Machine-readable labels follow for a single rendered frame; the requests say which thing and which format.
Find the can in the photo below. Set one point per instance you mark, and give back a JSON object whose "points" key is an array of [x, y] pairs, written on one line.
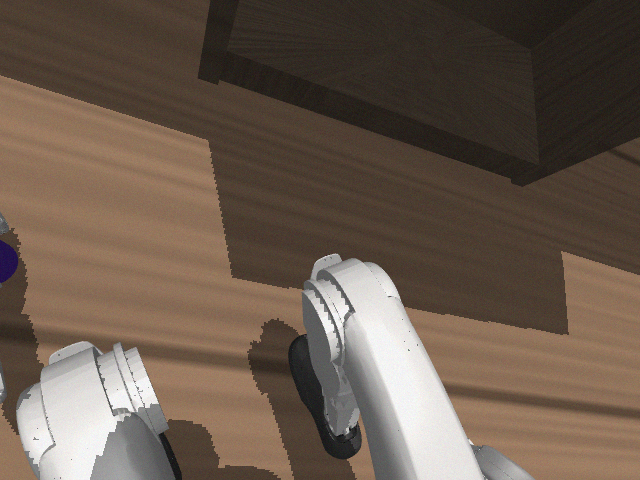
{"points": [[8, 261]]}

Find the right robot hand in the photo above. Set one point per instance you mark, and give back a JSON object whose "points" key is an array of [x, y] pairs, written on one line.
{"points": [[496, 466]]}

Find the bookshelf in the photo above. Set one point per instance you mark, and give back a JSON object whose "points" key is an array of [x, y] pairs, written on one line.
{"points": [[519, 88]]}

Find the right robot foot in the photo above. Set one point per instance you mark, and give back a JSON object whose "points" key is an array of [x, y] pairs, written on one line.
{"points": [[310, 392]]}

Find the left robot foot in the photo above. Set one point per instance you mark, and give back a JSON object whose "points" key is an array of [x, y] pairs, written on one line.
{"points": [[171, 457]]}

